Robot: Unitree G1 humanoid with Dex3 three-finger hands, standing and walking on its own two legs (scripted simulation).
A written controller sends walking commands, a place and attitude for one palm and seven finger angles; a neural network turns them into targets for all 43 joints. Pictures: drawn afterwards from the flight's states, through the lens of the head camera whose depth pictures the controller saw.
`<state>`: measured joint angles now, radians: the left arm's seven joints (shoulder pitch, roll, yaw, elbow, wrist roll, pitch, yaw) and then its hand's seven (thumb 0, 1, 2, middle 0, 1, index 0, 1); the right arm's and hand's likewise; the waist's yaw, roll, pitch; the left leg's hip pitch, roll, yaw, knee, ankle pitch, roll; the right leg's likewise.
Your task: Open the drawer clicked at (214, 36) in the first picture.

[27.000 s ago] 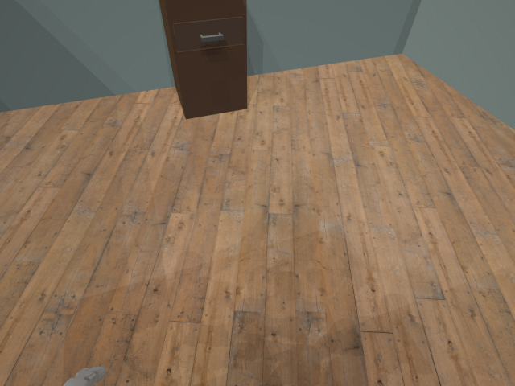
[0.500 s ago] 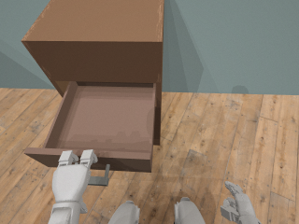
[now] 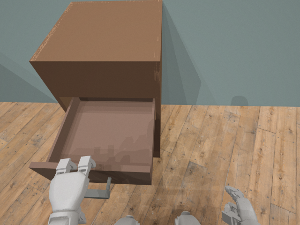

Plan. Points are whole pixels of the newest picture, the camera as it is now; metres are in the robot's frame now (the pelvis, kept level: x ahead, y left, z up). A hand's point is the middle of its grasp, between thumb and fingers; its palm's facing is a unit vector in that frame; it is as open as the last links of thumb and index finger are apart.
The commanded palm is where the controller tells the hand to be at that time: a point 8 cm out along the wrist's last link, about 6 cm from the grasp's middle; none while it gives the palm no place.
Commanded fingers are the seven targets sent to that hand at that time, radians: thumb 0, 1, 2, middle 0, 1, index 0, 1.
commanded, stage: lift the hand off the handle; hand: left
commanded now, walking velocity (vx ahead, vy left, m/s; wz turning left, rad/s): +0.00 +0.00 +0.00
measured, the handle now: (92, 186) +0.25 +0.23 -0.16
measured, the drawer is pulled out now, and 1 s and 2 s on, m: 0.29 0.29 0.29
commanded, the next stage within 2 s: draw the hand back to the body in 0.42 s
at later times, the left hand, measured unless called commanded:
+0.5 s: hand (74, 194) +0.20 +0.22 -0.02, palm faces -0.02 -0.08 -1.00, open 13.8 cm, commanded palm +0.18 +0.21 +0.04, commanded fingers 0.00 -0.50 0.30 -0.30 -1.20 -0.30 -1.20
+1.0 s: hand (53, 191) +0.19 +0.23 +0.06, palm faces +0.02 -0.10 -0.99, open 13.8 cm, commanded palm +0.16 +0.24 +0.12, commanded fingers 0.00 -0.50 0.30 -0.30 -1.20 -0.30 -1.20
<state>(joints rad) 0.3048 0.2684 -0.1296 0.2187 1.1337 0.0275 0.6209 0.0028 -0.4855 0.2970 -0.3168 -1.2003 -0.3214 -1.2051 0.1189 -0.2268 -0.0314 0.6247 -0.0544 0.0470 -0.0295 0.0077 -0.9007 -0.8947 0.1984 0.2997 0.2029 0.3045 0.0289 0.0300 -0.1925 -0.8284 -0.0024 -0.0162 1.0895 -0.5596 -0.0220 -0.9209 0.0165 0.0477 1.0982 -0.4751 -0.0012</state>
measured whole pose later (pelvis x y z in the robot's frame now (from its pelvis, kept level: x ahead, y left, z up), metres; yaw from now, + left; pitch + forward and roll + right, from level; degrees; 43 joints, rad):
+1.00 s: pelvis +0.00 +0.00 +0.04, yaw +0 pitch +7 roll +1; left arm 0.44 0.37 -0.09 -0.10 1.02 0.02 0.38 0.00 -0.49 0.30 -0.32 -1.20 -0.32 -1.20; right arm 0.14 -0.24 -0.01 0.58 -0.03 0.05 -0.03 0.01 -0.90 -0.89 0.20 0.30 0.20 0.30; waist 0.06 0.05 -0.11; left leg -0.50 -0.01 -0.02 0.83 -0.44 -0.02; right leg -0.60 0.01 0.05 0.85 -0.37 0.00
